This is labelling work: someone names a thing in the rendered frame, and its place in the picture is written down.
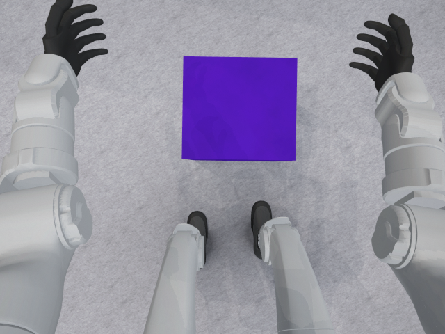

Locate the left robot foot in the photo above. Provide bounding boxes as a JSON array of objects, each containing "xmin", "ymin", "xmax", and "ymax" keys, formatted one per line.
[{"xmin": 187, "ymin": 211, "xmax": 208, "ymax": 269}]

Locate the left robot forearm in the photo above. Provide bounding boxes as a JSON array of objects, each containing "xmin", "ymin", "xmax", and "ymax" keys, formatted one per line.
[{"xmin": 0, "ymin": 54, "xmax": 79, "ymax": 193}]

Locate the robot right upper arm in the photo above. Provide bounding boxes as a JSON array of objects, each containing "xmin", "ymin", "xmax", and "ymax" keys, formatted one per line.
[{"xmin": 371, "ymin": 203, "xmax": 445, "ymax": 334}]

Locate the left robot hand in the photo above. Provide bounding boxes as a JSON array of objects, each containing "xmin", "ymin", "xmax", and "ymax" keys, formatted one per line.
[{"xmin": 42, "ymin": 0, "xmax": 108, "ymax": 76}]

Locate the robot left thigh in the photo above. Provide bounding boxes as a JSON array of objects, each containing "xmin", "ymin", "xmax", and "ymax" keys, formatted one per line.
[{"xmin": 143, "ymin": 231, "xmax": 204, "ymax": 334}]

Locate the carton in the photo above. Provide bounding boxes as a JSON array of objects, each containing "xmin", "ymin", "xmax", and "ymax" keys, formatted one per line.
[{"xmin": 181, "ymin": 56, "xmax": 298, "ymax": 161}]

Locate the right robot forearm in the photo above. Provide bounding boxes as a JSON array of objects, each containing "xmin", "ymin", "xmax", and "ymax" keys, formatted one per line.
[{"xmin": 375, "ymin": 72, "xmax": 445, "ymax": 210}]

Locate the right robot hand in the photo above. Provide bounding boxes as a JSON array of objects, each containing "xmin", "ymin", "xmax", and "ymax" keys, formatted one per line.
[{"xmin": 349, "ymin": 13, "xmax": 414, "ymax": 92}]

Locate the robot left upper arm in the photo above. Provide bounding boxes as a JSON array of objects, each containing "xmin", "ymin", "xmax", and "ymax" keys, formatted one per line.
[{"xmin": 0, "ymin": 183, "xmax": 92, "ymax": 334}]

